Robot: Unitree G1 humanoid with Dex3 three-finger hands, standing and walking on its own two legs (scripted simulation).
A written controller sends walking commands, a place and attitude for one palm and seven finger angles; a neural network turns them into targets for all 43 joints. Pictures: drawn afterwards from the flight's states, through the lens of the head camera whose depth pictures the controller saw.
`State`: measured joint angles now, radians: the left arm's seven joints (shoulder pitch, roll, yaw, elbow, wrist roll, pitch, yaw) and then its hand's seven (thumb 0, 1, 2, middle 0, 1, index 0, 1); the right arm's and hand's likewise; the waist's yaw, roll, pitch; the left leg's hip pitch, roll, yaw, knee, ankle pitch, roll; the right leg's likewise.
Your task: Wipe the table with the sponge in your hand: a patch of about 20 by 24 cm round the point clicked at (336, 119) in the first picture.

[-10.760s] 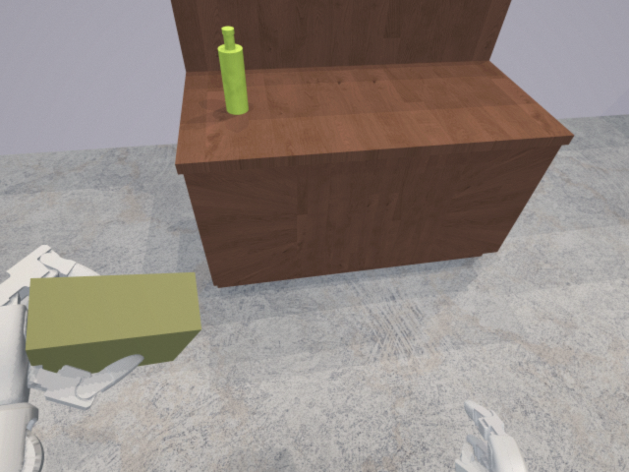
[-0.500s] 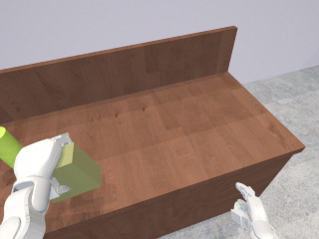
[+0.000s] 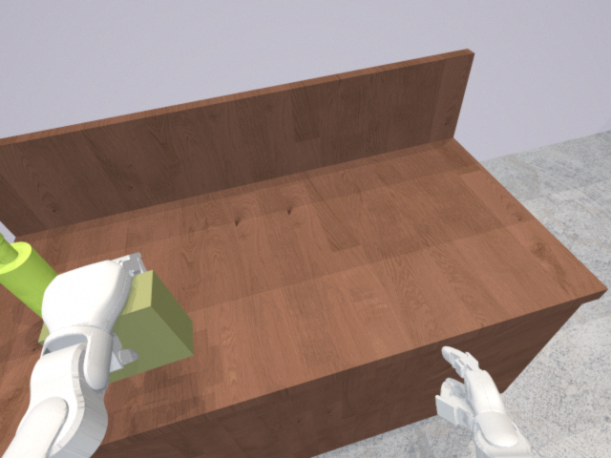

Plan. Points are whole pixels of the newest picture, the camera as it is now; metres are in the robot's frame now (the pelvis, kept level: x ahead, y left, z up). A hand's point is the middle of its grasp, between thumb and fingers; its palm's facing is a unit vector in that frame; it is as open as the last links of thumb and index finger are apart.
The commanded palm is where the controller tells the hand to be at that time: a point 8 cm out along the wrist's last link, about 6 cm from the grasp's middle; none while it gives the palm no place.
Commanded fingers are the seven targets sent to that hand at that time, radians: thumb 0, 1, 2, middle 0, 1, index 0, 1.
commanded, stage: turn the palm down, sponge in hand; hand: left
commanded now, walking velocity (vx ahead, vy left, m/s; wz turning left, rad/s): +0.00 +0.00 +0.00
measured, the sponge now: (134, 338) +0.22 +0.29 +0.03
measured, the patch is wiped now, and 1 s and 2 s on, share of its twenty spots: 0.00 0.00 0.00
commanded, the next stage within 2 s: move the sponge above the wiping area in 0.14 s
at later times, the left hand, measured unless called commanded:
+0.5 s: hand (135, 324) +0.22 +0.27 +0.07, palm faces -0.02 -0.09 -1.00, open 10.0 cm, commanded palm +0.20 +0.27 +0.14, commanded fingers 0.00 0.10 1.30 -1.20 -1.60 -1.20 -1.60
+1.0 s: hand (144, 324) +0.24 +0.27 +0.05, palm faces -0.04 -0.08 -1.00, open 10.0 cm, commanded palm +0.21 +0.27 +0.11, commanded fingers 0.00 0.10 1.30 -1.20 -1.60 -1.20 -1.60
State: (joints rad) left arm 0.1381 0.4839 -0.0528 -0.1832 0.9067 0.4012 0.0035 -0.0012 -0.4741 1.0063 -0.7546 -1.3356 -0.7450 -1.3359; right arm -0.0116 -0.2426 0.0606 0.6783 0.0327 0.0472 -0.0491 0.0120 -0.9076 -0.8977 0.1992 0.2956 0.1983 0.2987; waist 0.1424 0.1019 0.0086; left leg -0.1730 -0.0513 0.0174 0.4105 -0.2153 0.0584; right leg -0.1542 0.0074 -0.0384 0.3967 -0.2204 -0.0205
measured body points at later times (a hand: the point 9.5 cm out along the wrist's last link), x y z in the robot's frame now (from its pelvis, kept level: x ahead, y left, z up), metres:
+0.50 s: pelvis -0.01 -0.02 +0.00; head -0.01 -0.06 +0.45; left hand +0.22 +0.27 +0.13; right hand +0.24 -0.22 -0.08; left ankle +0.00 +0.08 -0.74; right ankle +0.00 -0.11 -0.74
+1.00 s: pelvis +0.00 -0.03 +0.00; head -0.01 -0.07 +0.45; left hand +0.23 +0.27 +0.11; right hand +0.23 -0.24 -0.10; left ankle +0.00 +0.08 -0.74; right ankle +0.00 -0.11 -0.74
